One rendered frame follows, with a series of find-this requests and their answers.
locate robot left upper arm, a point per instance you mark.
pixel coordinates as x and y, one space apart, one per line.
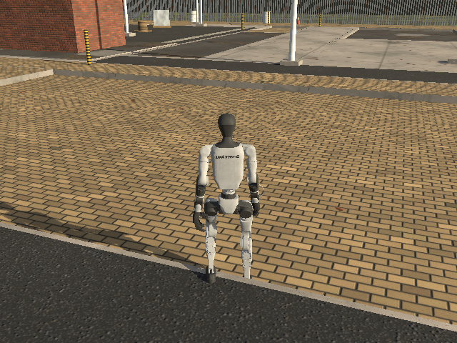
205 151

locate left robot thigh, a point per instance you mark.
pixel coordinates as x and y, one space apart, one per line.
211 207

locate robot left forearm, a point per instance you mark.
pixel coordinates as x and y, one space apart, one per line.
199 196

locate robot left hand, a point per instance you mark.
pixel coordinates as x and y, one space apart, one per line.
197 222

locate robot right hand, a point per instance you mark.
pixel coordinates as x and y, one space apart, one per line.
256 207

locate robot left shin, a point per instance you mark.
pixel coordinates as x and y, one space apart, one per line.
210 249

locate robot right upper arm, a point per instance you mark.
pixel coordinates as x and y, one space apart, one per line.
250 151

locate robot right forearm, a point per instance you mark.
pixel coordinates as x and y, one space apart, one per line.
253 187

